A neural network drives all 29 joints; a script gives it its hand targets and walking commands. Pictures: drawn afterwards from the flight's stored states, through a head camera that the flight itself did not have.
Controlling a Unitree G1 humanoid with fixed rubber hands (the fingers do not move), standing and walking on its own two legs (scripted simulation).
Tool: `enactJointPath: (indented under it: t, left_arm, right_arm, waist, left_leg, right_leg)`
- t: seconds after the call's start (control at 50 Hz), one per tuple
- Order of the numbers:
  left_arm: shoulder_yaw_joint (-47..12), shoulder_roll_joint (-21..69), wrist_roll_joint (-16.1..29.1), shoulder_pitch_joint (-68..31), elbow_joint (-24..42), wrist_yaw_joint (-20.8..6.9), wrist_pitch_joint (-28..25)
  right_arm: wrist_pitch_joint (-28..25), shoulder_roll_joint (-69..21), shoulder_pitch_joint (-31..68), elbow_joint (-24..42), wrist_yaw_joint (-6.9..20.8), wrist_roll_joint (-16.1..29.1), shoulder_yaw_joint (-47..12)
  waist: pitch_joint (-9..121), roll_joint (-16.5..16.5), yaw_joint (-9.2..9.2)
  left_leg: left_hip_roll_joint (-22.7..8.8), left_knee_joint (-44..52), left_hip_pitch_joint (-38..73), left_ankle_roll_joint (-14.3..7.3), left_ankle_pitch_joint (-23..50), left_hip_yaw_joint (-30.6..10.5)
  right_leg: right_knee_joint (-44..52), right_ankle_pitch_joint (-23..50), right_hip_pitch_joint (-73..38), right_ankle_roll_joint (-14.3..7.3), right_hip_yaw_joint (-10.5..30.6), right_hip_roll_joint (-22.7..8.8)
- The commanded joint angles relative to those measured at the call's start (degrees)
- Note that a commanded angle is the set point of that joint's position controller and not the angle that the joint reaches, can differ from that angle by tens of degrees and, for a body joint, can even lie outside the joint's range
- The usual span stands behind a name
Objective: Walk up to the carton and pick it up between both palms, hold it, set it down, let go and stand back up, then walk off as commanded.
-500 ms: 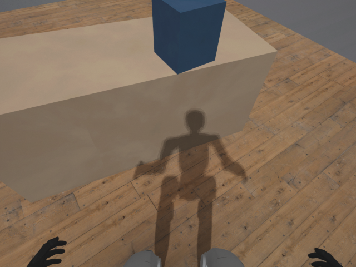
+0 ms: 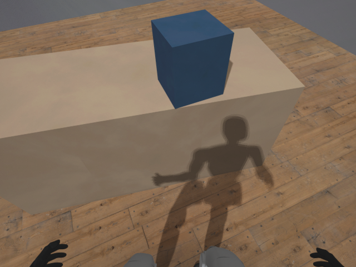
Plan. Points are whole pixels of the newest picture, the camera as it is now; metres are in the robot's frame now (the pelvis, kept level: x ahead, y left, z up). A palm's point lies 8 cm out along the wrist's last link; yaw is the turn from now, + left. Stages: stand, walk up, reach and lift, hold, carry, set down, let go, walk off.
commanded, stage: walk up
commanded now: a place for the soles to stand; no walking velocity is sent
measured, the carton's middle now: (189, 60) +0.78 -0.03 +0.02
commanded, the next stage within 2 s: none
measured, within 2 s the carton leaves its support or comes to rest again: neither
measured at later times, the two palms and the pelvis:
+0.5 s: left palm (81, 216) +0.23 +0.26 -0.06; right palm out of the picture +0.17 -0.40 -0.09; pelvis +0.12 -0.06 -0.01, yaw +0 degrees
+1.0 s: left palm (113, 174) +0.31 +0.18 +0.00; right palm (339, 173) +0.35 -0.45 -0.10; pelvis +0.25 -0.15 +0.02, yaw +3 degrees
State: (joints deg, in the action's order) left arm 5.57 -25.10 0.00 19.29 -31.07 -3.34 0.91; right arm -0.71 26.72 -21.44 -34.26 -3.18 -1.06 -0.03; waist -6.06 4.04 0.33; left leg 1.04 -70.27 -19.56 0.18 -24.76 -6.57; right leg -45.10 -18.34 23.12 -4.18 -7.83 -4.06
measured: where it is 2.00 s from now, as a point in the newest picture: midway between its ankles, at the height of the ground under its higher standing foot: (206, 251)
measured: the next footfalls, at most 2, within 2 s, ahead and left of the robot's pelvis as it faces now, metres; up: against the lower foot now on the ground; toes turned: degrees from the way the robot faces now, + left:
left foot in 0.44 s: +0.21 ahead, +0.07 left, +0.00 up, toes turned +3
right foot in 0.66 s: +0.27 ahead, -0.25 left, +0.00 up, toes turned -2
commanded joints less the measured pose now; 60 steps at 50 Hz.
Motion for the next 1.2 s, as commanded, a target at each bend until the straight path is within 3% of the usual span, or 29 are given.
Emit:
enactJointPath:
  t: [0.0,0.18,0.28,0.32,0.36,0.38,0.4,0.42,0.44,0.48,0.5,0.58,0.62,0.64,0.66,0.68,0.7,0.74,0.78,0.84,0.88,1.0,1.04,1.08,1.1,1.12,1.14,1.16,1.18]
  left_arm:
    - [4.1,-9.7,-1.2,4.6,7.9,2.3,-1.7]
    - [3.4,-7.8,-0.6,6.3,8.4,2.8,-0.4]
    - [3.2,-8.3,-0.6,5.3,8.5,3.4,0.9]
    - [3.1,-9.3,-0.7,2.2,9.0,3.7,1.9]
    - [2.7,-9.1,-1.2,-2.9,11.1,3.5,2.0]
    - [1.6,-5.4,-2.5,1.6,10.6,3.0,1.5]
    - [1.3,-2.6,-3.1,0.1,13.5,2.6,1.1]
    - [2.3,-5.3,-3.3,-2.6,16.4,1.9,0.9]
    - [3.3,-8.9,-3.1,-5.2,18.5,0.8,1.4]
    - [3.4,-12.5,-2.5,-5.0,16.8,0.5,1.7]
    - [3.2,-12.2,-2.0,-1.2,14.2,0.5,1.3]
    - [3.0,-9.4,-1.4,1.1,11.9,-0.7,-0.7]
    - [3.8,-8.5,-0.9,13.7,7.4,0.1,-1.2]
    - [5.1,-10.6,-1.1,19.5,4.5,1.2,-1.5]
    - [6.1,-15.6,-1.8,22.8,4.6,2.2,-2.0]
    - [5.5,-16.8,-2.1,16.9,8.2,2.9,-2.6]
    - [5.6,-17.2,-1.0,10.7,10.0,3.4,-2.8]
    - [5.0,-15.1,-1.5,4.6,10.2,4.7,-3.1]
    - [3.5,-11.2,-1.6,6.1,9.1,4.3,-3.4]
    - [2.5,-9.1,-1.0,9.5,8.6,4.2,-3.3]
    - [2.1,-8.8,-0.6,9.2,8.8,4.5,-2.7]
    - [1.0,-10.3,0.1,6.8,9.2,5.1,-1.7]
    - [0.9,-11.6,0.3,4.8,9.7,5.2,-1.1]
    - [0.8,-12.7,0.7,1.3,10.1,5.1,-0.3]
    - [0.4,-12.0,1.0,1.1,10.2,4.9,-0.4]
    - [0.1,-10.4,1.6,2.4,11.1,4.7,-0.8]
    - [0.0,-8.6,2.1,0.9,12.4,4.7,-0.7]
    - [0.5,-9.3,1.9,-0.4,11.8,5.7,0.3]
    - [0.4,-10.6,1.5,-0.4,11.1,6.3,0.7]
  right_arm:
    - [0.7,9.2,-8.3,0.4,-0.6,1.6,7.3]
    - [3.0,9.3,-6.3,-1.1,-0.3,1.4,6.4]
    - [2.5,8.3,-6.8,-0.2,-0.6,1.1,5.5]
    - [1.8,8.2,-9.4,-0.1,-1.2,0.3,5.2]
    - [1.1,9.8,-20.5,-3.3,-2.1,-0.6,6.6]
    - [1.4,10.0,-16.9,-2.2,-2.9,-0.3,7.0]
    - [0.8,13.2,-12.7,2.3,-3.4,-1.0,7.4]
    - [0.6,15.3,-9.7,5.0,-4.2,-1.1,7.2]
    - [-0.2,18.2,-4.3,7.4,-5.1,-1.2,8.0]
    - [-2.4,17.5,-0.5,8.7,-4.9,-0.8,7.7]
    - [-2.8,16.5,-0.1,8.2,-3.7,-0.2,7.6]
    - [-2.6,14.6,-0.1,7.7,-1.0,-1.6,7.6]
    - [-1.5,11.8,4.6,8.1,0.0,-1.5,7.0]
    - [-1.0,6.8,4.4,7.7,0.8,-1.3,5.7]
    - [-0.9,1.3,6.4,9.9,1.5,-0.6,4.5]
    - [-0.6,3.5,4.2,11.5,1.1,0.4,6.1]
    - [0.0,7.2,-1.3,9.6,0.7,1.2,7.5]
    - [0.6,8.8,-5.3,5.9,1.1,0.8,8.3]
    - [0.5,8.2,-5.1,2.9,1.8,0.4,8.0]
    - [1.2,6.2,-3.0,2.0,2.1,0.9,6.8]
    - [1.5,5.7,-0.8,2.1,2.1,1.1,5.8]
    - [1.7,4.6,4.8,2.9,2.7,0.5,2.9]
    - [1.6,5.3,4.2,3.0,2.7,0.4,3.2]
    - [1.3,6.5,0.1,2.2,2.7,0.0,4.1]
    - [1.2,9.3,-0.7,1.9,2.7,-0.6,5.5]
    - [1.4,14.8,-0.1,2.9,2.4,-0.8,7.7]
    - [1.5,15.2,1.8,4.6,2.4,0.6,7.8]
    - [1.4,13.6,-1.2,5.4,2.3,1.7,7.5]
    - [1.7,12.7,2.7,7.0,1.8,1.9,7.2]
  waist:
    - [-0.8,4.7,0.5]
    - [-4.3,8.4,2.3]
    - [-3.5,10.7,2.12]
    - [-1.8,11.4,-0.57]
    - [5.0,5.2,-8.27]
    - [10.4,-12.5,-6.82]
    - [12.7,-12.7,-5.6]
    - [9.0,-2.7,-4.17]
    - [3.7,-5.7,-3.97]
    - [-3.6,-6.6,-3.13]
    - [-2.9,-8.5,-2.06]
    - [1.7,-18.3,-3.18]
    - [7.3,-13.8,4.34]
    - [9.4,-4.2,8.3]
    - [7.7,8.9,11.55]
    - [3.9,3.5,6.81]
    - [-1.2,-3.4,1.38]
    - [-8.1,-7.2,-2.99]
    - [-4.8,-3.0,-1.34]
    - [0.7,6.2,1.06]
    - [0.3,8.9,2.27]
    - [0.8,12.4,4.42]
    - [2.5,13.1,2.85]
    - [3.6,9.1,-1.76]
    - [5.3,4.3,-3.42]
    - [7.7,-8.0,-4.04]
    - [9.1,-12.2,-3.82]
    - [12.4,-8.9,-5.64]
    - [9.0,-11.3,-4.42]
  left_leg:
    - [-1.9,-1.4,-11.9,0.4,9.5,-1.8]
    - [0.3,7.4,-11.7,1.4,10.6,3.1]
    - [1.8,26.3,-6.3,1.5,4.1,11.1]
    - [1.0,38.3,3.9,-0.7,-0.6,13.4]
    - [2.9,44.5,24.2,-5.8,10.1,18.5]
    - [-5.4,37.2,26.0,-10.6,19.2,2.6]
    - [-20.5,44.4,23.0,-19.5,-4.7,-27.8]
    - [-25.2,49.8,13.3,-19.1,-18.2,-37.0]
    - [-27.4,50.3,5.4,-20.1,-25.2,-43.1]
    - [-25.1,50.4,0.5,-19.5,-22.1,-36.6]
    - [-21.4,49.5,1.6,-17.7,-22.6,-27.0]
    - [-13.3,45.3,-0.6,-13.1,-18.9,-11.1]
    - [-8.8,33.4,-13.2,-9.4,-21.5,-2.4]
    - [-4.3,19.4,-20.7,-7.2,-22.2,1.2]
    - [2.9,-0.7,-30.1,-3.7,-16.2,5.0]
    - [5.0,-7.8,-32.3,-2.1,-10.3,-8.2]
    - [2.2,-11.4,-30.1,-1.7,-3.6,-12.0]
    - [-0.5,-10.5,-28.9,0.4,5.3,-8.9]
    - [-1.2,-2.5,-22.0,0.9,8.8,-6.1]
    - [0.1,3.1,-19.0,1.1,8.7,-2.3]
    - [0.2,8.0,-19.0,1.6,9.3,0.0]
    - [-0.5,25.7,-10.9,1.1,7.7,6.9]
    - [-0.5,28.8,-5.7,-0.2,8.2,9.2]
    - [-0.7,39.1,5.2,-2.0,19.1,9.2]
    - [-1.3,39.9,10.7,-4.4,25.0,5.0]
    - [-9.3,39.4,14.1,-11.0,37.9,-12.7]
    - [-14.7,42.0,12.9,-17.6,49.6,-25.0]
    - [-19.3,40.1,13.2,-21.5,46.0,-24.5]
    - [-20.1,41.6,9.1,-22.8,34.6,-27.7]
  right_leg:
    - [28.6,-0.4,-12.2,11.7,12.5,-7.8]
    - [32.3,10.6,-18.7,15.7,3.7,-5.3]
    - [31.9,26.7,-22.7,20.5,-1.7,-3.2]
    - [25.1,37.0,-16.0,24.0,-4.7,-2.0]
    - [0.1,41.0,-2.7,23.0,-8.2,1.5]
    - [-19.0,-1.5,3.6,11.9,-0.3,1.6]
    - [-32.6,-19.5,13.9,9.4,9.4,3.0]
    - [-34.3,-16.8,17.1,6.8,19.0,-1.2]
    - [-37.8,-20.2,19.5,4.3,24.3,-3.7]
    - [-34.0,-17.7,21.4,3.5,21.9,-3.3]
    - [-27.8,-15.7,19.4,3.2,18.6,-3.6]
    - [-3.9,-8.4,5.9,2.8,8.9,-2.1]
    - [5.9,-0.4,-19.0,2.3,4.3,0.9]
    - [6.6,-5.4,-28.6,2.5,3.9,3.1]
    - [19.3,-27.2,-25.2,-0.4,27.4,-10.1]
    - [35.2,-34.5,-17.8,-4.5,58.2,-22.6]
    - [40.8,-43.4,-13.2,-3.3,59.7,-25.0]
    - [34.9,-29.9,-11.6,1.9,42.5,-20.1]
    - [27.1,3.4,-13.4,5.2,23.1,-12.9]
    - [20.7,35.1,-19.8,5.0,11.6,-10.3]
    - [19.8,43.1,-22.1,3.9,7.7,-9.3]
    - [15.3,44.1,-22.0,-0.4,5.7,-9.2]
    - [12.0,42.0,-19.9,-2.2,6.3,-11.1]
    - [4.7,33.9,-13.0,-1.7,4.6,-10.9]
    - [-2.9,28.6,-8.8,-0.2,4.0,-9.0]
    - [-18.6,16.0,-0.6,2.6,2.2,-3.1]
    - [-26.4,-20.2,5.1,3.7,5.8,5.5]
    - [-28.5,-23.2,3.9,3.7,12.7,3.5]
    - [-28.1,-22.7,5.5,4.3,15.5,1.6]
